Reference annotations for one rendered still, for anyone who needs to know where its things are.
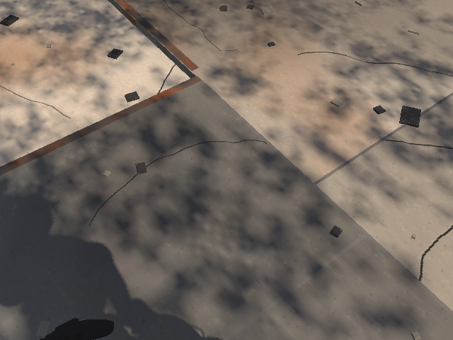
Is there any robot left hand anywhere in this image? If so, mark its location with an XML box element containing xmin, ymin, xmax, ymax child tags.
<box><xmin>40</xmin><ymin>318</ymin><xmax>114</xmax><ymax>340</ymax></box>

